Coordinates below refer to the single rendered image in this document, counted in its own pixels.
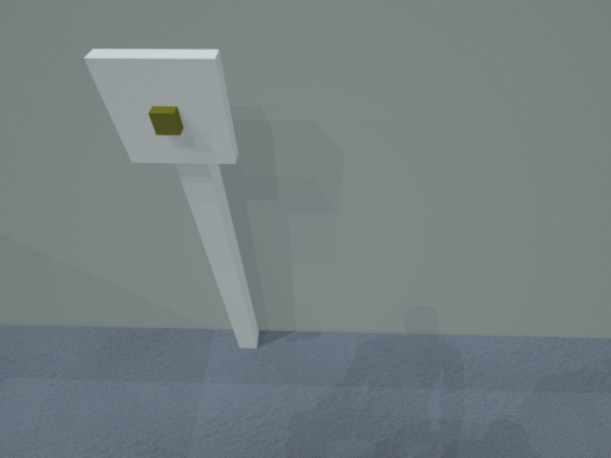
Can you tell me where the panel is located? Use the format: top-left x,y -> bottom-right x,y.
84,49 -> 259,348

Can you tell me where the button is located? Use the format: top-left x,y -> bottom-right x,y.
149,106 -> 183,135

